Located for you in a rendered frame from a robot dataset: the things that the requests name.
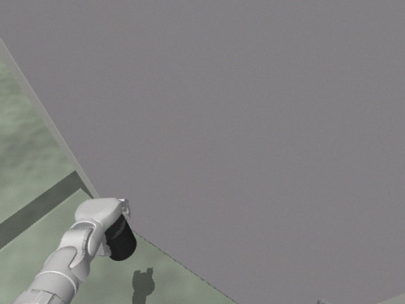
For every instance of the left robot hand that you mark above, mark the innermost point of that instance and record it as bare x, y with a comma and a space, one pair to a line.
106, 211

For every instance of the left robot arm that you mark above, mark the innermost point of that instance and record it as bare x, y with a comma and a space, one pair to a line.
67, 267

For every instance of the can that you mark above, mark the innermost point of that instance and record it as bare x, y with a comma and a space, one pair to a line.
120, 240

